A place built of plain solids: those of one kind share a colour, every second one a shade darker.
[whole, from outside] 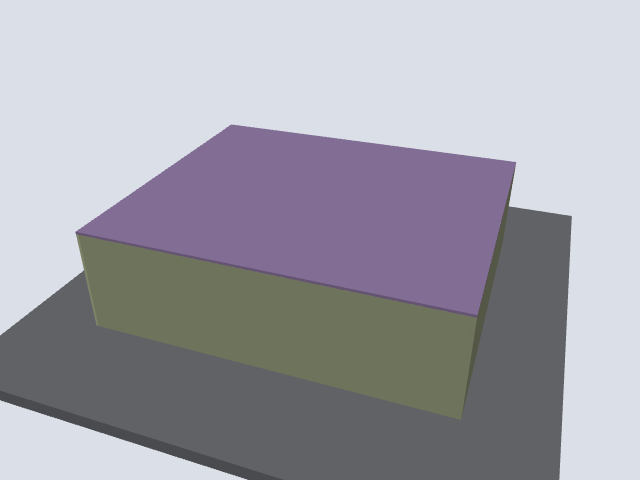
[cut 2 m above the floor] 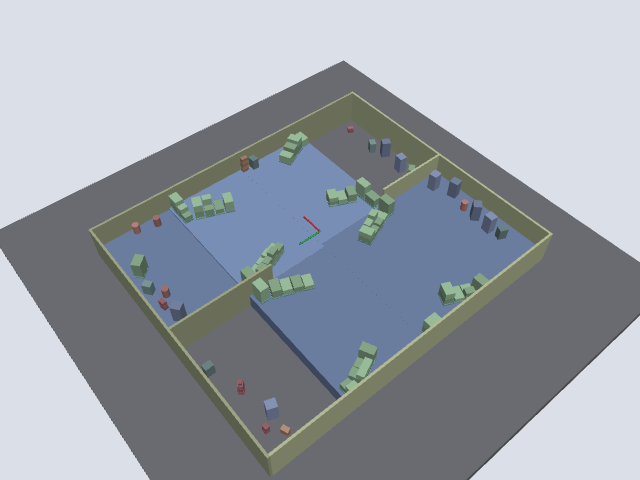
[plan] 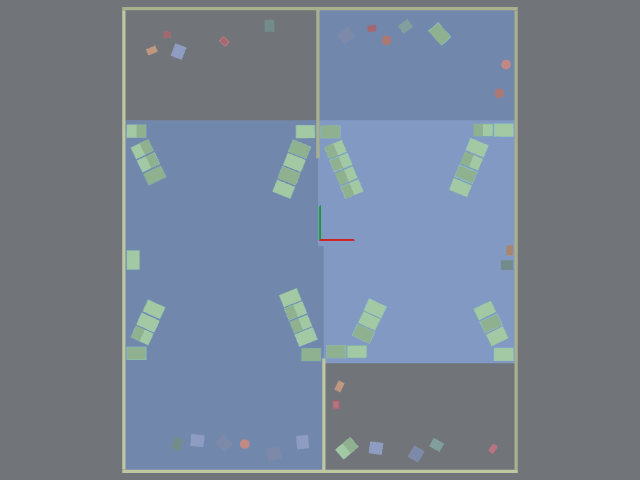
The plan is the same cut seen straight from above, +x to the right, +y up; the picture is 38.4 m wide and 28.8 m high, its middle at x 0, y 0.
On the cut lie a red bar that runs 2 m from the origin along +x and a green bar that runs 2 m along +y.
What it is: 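A closed cross-dock hall without a stair; its walked floor lies 1.29 m over the lower ground and ends at a front at either end, two bays a front; beyond a bay's line the ground lies deep, a low step down, or level and merely marked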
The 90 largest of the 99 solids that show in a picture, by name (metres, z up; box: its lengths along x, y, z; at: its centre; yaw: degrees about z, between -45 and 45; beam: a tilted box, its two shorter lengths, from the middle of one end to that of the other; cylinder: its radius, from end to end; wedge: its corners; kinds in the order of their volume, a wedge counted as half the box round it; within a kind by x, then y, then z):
{
 "floor_1": {"box": [11.56, 7.55, 1.34], "at": [-5.91, 3.41, 0.62]},
 "floor_2": {"box": [11.91, 13.44, 1.34], "at": [-5.73, -7.08, 0.62]},
 "floor_3": {"box": [11.81, 7.55, 1.34], "at": [5.78, 3.41, 0.62]},
 "floor_4": {"box": [11.73, 6.63, 1.19], "at": [5.82, 10.48, 0.54]},
 "floor_5": {"box": [11.46, 7.04, 1.34], "at": [5.96, -3.88, 0.62]},
 "wall_1": {"box": [0.2, 27.55, 8.12], "at": [-11.77, 0.0, 4.01]},
 "wall_2": {"box": [0.2, 8.9, 8.12], "at": [-0.12, 9.35, 4.01]},
 "wall_3": {"box": [23.73, 0.2, 8.12], "at": [0.0, -13.88, 4.01]},
 "wall_4": {"box": [23.73, 0.2, 8.12], "at": [0.0, 13.88, 4.01]},
 "wall_5": {"box": [0.2, 6.69, 8.12], "at": [0.23, -10.45, 4.01]},
 "wall_6": {"box": [0.2, 27.55, 8.12], "at": [11.77, 0.0, 4.01]},
 "roof_1": {"box": [23.73, 27.95, 0.2], "at": [0.0, 0.0, 8.17]},
 "load_1": {"box": [0.58, 0.76, 0.53], "at": [-11.3, 6.53, 2.22], "yaw": -0.3},
 "load_2": {"box": [0.75, 1.12, 0.7], "at": [-11.2, -1.2, 2.48]},
 "load_3": {"box": [1.16, 0.76, 0.53], "at": [-11.02, 6.53, 1.7], "yaw": 0.3},
 "load_4": {"box": [1.13, 0.74, 1.11], "at": [-11.01, -6.8, 1.99], "yaw": -0.2},
 "load_5": {"box": [0.57, 0.77, 0.39], "at": [-10.92, -5.61, 2.01], "yaw": -24.1},
 "load_6": {"box": [0.58, 0.76, 0.54], "at": [-10.92, 5.33, 2.24], "yaw": 25.6},
 "load_7": {"box": [1.14, 0.77, 0.39], "at": [-10.67, -5.73, 1.63], "yaw": -24.6},
 "load_8": {"box": [1.16, 0.76, 0.54], "at": [-10.67, 5.45, 1.7], "yaw": 25.3},
 "load_9": {"box": [0.57, 0.76, 0.43], "at": [-10.54, 4.54, 2.07], "yaw": 25.5},
 "load_10": {"box": [1.16, 0.75, 0.38], "at": [-10.32, -4.95, 1.62], "yaw": -24.4},
 "load_11": {"box": [1.14, 0.76, 0.43], "at": [-10.29, 4.66, 1.64], "yaw": 25.8},
 "load_12": {"box": [1.1, 0.76, 0.61], "at": [-9.96, -4.16, 1.74], "yaw": -24.3},
 "load_13": {"box": [1.1, 0.76, 0.61], "at": [-9.96, -4.16, 2.35], "yaw": -24.7},
 "load_14": {"box": [1.12, 0.72, 1.24], "at": [-9.91, 3.88, 2.05], "yaw": 25.7},
 "load_15": {"box": [1.13, 0.75, 0.38], "at": [-2.18, 3.05, 1.62], "yaw": -21.7},
 "load_16": {"box": [1.17, 0.77, 0.58], "at": [-1.85, 3.85, 1.72], "yaw": -21.7},
 "load_17": {"box": [1.1, 0.78, 0.55], "at": [-1.79, -3.46, 2.26], "yaw": 21.9},
 "load_18": {"box": [1.1, 0.78, 0.55], "at": [-1.78, -3.47, 1.71], "yaw": 21.5},
 "load_19": {"box": [1.14, 0.78, 0.58], "at": [-1.53, 4.65, 1.72], "yaw": -21.7},
 "load_20": {"box": [1.15, 0.76, 0.56], "at": [-1.46, -4.25, 1.71], "yaw": 21.8},
 "load_21": {"box": [1.16, 0.77, 0.83], "at": [-1.22, 5.45, 1.85], "yaw": -21.5},
 "load_22": {"box": [0.57, 0.76, 0.56], "at": [-1.2, -4.15, 2.27], "yaw": 21.8},
 "load_23": {"box": [1.16, 0.73, 0.69], "at": [-1.14, -5.05, 1.78], "yaw": 22.2},
 "load_24": {"box": [0.58, 0.73, 0.69], "at": [-0.89, -4.94, 2.47], "yaw": 21.9},
 "load_25": {"box": [1.11, 0.78, 1.43], "at": [-0.88, 6.5, 2.15], "yaw": 0.1},
 "load_26": {"box": [1.15, 0.75, 0.54], "at": [-0.84, -5.82, 1.7], "yaw": 21.8},
 "load_27": {"box": [1.12, 0.75, 1.41], "at": [-0.52, -6.88, 2.14], "yaw": 0.3},
 "load_28": {"box": [1.15, 0.78, 1.38], "at": [0.63, 6.49, 2.12], "yaw": -0.1},
 "load_29": {"box": [0.57, 0.78, 0.54], "at": [0.68, 5.32, 2.24], "yaw": 22.2},
 "load_30": {"box": [1.14, 0.78, 0.54], "at": [0.93, 5.43, 1.7], "yaw": 22.5},
 "load_31": {"box": [1.11, 0.77, 0.79], "at": [0.98, -6.7, 1.83], "yaw": -0.4},
 "load_32": {"box": [0.57, 0.71, 0.5], "at": [0.99, 4.54, 2.18], "yaw": 22.4},
 "load_33": {"box": [1.15, 0.71, 0.5], "at": [1.25, 4.65, 1.68], "yaw": 22.5},
 "load_34": {"box": [0.57, 0.76, 0.63], "at": [1.32, 3.75, 2.37], "yaw": 22.3},
 "load_35": {"box": [1.14, 0.76, 0.63], "at": [1.58, 3.85, 1.74], "yaw": 22.6},
 "load_36": {"box": [1.17, 0.78, 0.66], "at": [1.61, -12.5, 0.47], "yaw": 40.4},
 "load_37": {"box": [0.58, 0.76, 0.39], "at": [1.65, 2.94, 2.02], "yaw": 22.1},
 "load_38": {"box": [0.58, 0.78, 0.66], "at": [1.82, -12.31, 1.13], "yaw": 40.7},
 "load_39": {"box": [1.15, 0.76, 0.39], "at": [1.91, 3.06, 1.63], "yaw": 22.3},
 "load_40": {"box": [1.13, 0.73, 1.4], "at": [2.22, -6.7, 2.13], "yaw": -0.1},
 "load_41": {"box": [1.11, 0.75, 0.82], "at": [2.61, -5.63, 1.84], "yaw": -25.2},
 "load_42": {"box": [1.11, 0.76, 0.47], "at": [2.96, -4.86, 1.67], "yaw": -25.0},
 "load_43": {"box": [1.09, 0.78, 0.43], "at": [3.31, -4.11, 1.65], "yaw": -24.8},
 "load_44": {"box": [1.09, 0.78, 0.43], "at": [3.31, -4.11, 2.07], "yaw": -25.2},
 "load_45": {"box": [0.77, 1.12, 1.43], "at": [7.18, 12.36, 1.99], "yaw": 42.0},
 "load_46": {"box": [1.17, 0.75, 1.12], "at": [8.43, 3.15, 1.99], "yaw": -22.2},
 "load_47": {"box": [1.14, 0.71, 0.49], "at": [8.76, 3.94, 1.68], "yaw": -22.8},
 "load_48": {"box": [1.17, 0.75, 0.7], "at": [9.09, 4.74, 1.78], "yaw": -23.0},
 "load_49": {"box": [0.58, 0.75, 0.7], "at": [9.36, 4.63, 2.49], "yaw": -22.2},
 "load_50": {"box": [1.11, 0.76, 0.7], "at": [9.42, 5.53, 1.78], "yaw": -22.6},
 "load_51": {"box": [1.11, 0.76, 0.7], "at": [9.42, 5.54, 2.49], "yaw": -22.7},
 "load_52": {"box": [1.15, 0.71, 0.49], "at": [9.8, 6.6, 1.68], "yaw": 0.2},
 "load_53": {"box": [1.13, 0.74, 0.72], "at": [9.89, -4.23, 1.79], "yaw": 26.0},
 "load_54": {"box": [0.58, 0.71, 0.49], "at": [10.07, 6.6, 2.17], "yaw": -0.3},
 "load_55": {"box": [1.11, 0.75, 1.03], "at": [10.26, -5.01, 1.95], "yaw": 25.7},
 "load_56": {"box": [1.11, 0.77, 0.66], "at": [10.64, -5.78, 2.43], "yaw": 25.9},
 "load_57": {"box": [1.15, 0.75, 0.62], "at": [11.02, -6.87, 1.74], "yaw": 0.2},
 "load_58": {"box": [1.1, 0.77, 0.66], "at": [11.03, 6.6, 2.41], "yaw": -0.1},
 "cage_trolley_1": {"box": [0.72, 0.8, 1.71], "at": [-8.49, 11.3, 0.81], "yaw": -20.5},
 "cage_trolley_2": {"box": [0.8, 0.72, 1.66], "at": [-7.36, -12.03, 2.12], "yaw": -6.2},
 "cage_trolley_3": {"box": [0.72, 0.8, 1.66], "at": [-5.76, -12.21, 2.12], "yaw": 44.1},
 "cage_trolley_4": {"box": [0.8, 0.72, 1.66], "at": [-2.77, -12.81, 2.12], "yaw": 12.0},
 "cage_trolley_5": {"box": [0.72, 0.8, 1.66], "at": [-1.04, -12.13, 2.12], "yaw": 5.6},
 "cage_trolley_6": {"box": [0.8, 0.72, 1.66], "at": [1.57, 12.27, 1.97], "yaw": 37.3},
 "cage_trolley_7": {"box": [0.8, 0.72, 1.71], "at": [3.36, -12.49, 0.81], "yaw": -7.8},
 "cage_trolley_8": {"box": [0.72, 0.8, 1.71], "at": [5.77, -12.84, 0.81], "yaw": -30.9},
 "bin_1": {"box": [0.58, 0.72, 1.06], "at": [-8.57, -12.24, 1.82], "yaw": -24.0},
 "bin_2": {"box": [0.58, 0.72, 1.11], "at": [-3.03, 12.85, 0.51], "yaw": 1.8},
 "bin_3": {"box": [0.72, 0.58, 1.06], "at": [5.13, 12.82, 1.67], "yaw": 35.6},
 "bin_4": {"box": [0.72, 0.58, 1.11], "at": [7.0, -12.29, 0.51], "yaw": -28.9},
 "bin_5": {"box": [0.72, 0.58, 1.06], "at": [11.22, -1.51, 1.82]},
 "drum_1": {"cylinder": 0.29, "from": [-4.51, -12.24, 1.29], "to": [-4.51, -12.24, 2.17]},
 "drum_2": {"cylinder": 0.29, "from": [4.0, 11.98, 1.14], "to": [4.0, 11.98, 2.02]},
 "drum_3": {"cylinder": 0.29, "from": [10.76, 8.8, 1.14], "to": [10.76, 8.8, 2.02]},
 "drum_4": {"cylinder": 0.29, "from": [11.17, 10.53, 1.14], "to": [11.17, 10.53, 2.02]},
 "pallet_1": {"box": [0.8, 1.2, 0.14], "at": [-11.21, -1.2, 1.36]},
 "pallet_2": {"box": [1.2, 0.8, 0.14], "at": [9.8, 6.6, 1.36]},
 "pallet_3": {"box": [1.2, 0.8, 0.14], "at": [11.03, 6.6, 1.36]}
}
